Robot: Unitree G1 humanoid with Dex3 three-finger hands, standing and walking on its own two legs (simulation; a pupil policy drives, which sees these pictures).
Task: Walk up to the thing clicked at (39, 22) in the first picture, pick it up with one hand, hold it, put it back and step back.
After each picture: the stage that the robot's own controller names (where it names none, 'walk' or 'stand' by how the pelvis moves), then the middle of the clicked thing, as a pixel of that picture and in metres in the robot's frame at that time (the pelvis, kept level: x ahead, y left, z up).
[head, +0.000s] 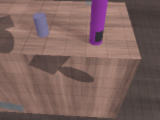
stand; (41, 25) +0.75 +0.23 +0.00
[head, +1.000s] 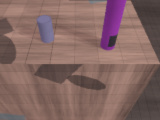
walk; (45, 29) +0.66 +0.18 +0.02
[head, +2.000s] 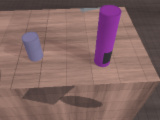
stand; (33, 47) +0.54 +0.22 +0.02
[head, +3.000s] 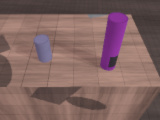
stand; (43, 48) +0.56 +0.19 +0.00
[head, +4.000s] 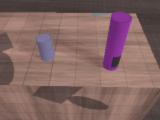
stand; (45, 47) +0.57 +0.18 +0.00
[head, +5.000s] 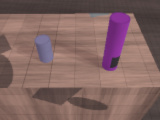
stand; (44, 49) +0.56 +0.18 +0.00
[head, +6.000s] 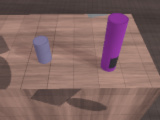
stand; (42, 50) +0.55 +0.19 +0.00
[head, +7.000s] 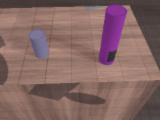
rise first; (39, 44) +0.56 +0.20 +0.00
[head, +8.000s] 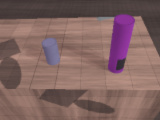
rise first; (51, 51) +0.55 +0.19 +0.00
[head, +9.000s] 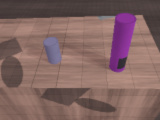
go down; (52, 50) +0.56 +0.19 +0.00
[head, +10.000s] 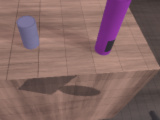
go down; (29, 33) +0.57 +0.17 +0.03
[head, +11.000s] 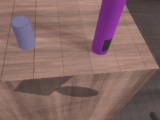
approach; (24, 33) +0.56 +0.18 +0.04
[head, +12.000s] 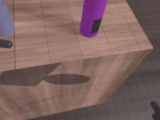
close in; out of the picture +0.57 +0.20 +0.08
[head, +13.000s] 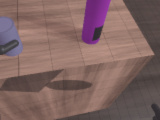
lift; (8, 37) +0.50 +0.18 +0.07
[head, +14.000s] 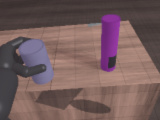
lift; (37, 62) +0.32 +0.13 +0.21
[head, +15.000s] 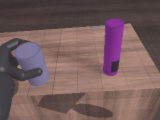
hold; (33, 65) +0.32 +0.15 +0.20
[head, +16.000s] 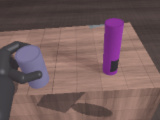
hold; (33, 67) +0.32 +0.15 +0.19
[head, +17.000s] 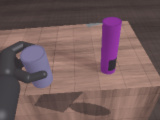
crouch; (38, 67) +0.33 +0.14 +0.18
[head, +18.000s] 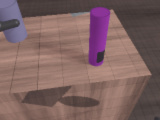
crouch; (10, 20) +0.47 +0.18 +0.24
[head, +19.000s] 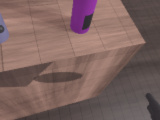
lower; out of the picture +0.53 +0.18 +0.08
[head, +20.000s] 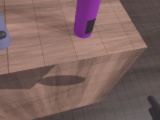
lower; out of the picture +0.52 +0.19 +0.08
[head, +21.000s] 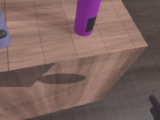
lower; out of the picture +0.52 +0.19 +0.08
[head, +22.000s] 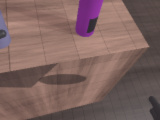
lower; out of the picture +0.52 +0.19 +0.08
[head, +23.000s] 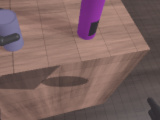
loosen; (9, 31) +0.51 +0.16 +0.08
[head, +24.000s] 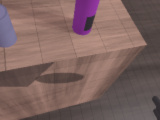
withdraw; (0, 27) +0.51 +0.16 +0.08
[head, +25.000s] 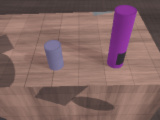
sink last; (54, 55) +0.50 +0.14 +0.04
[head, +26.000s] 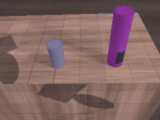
stand; (56, 54) +0.52 +0.15 +0.03
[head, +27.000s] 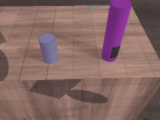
stand; (49, 48) +0.52 +0.15 +0.04
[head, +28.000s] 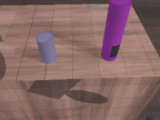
stand; (47, 48) +0.51 +0.15 +0.05
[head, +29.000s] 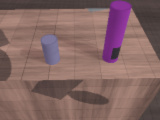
stand; (50, 50) +0.52 +0.14 +0.04
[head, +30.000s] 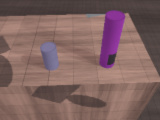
walk; (50, 56) +0.52 +0.15 +0.00
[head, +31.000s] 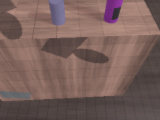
walk; (57, 11) +0.70 +0.12 +0.02
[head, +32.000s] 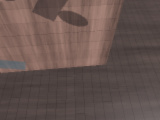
walk; out of the picture +1.02 +0.23 +0.03
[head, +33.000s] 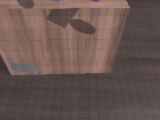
stand; out of the picture +1.09 +0.17 +0.01
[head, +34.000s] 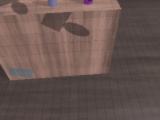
stand; out of the picture +1.10 +0.20 +0.00
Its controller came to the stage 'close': yes
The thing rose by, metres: 0.22
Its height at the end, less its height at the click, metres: +0.00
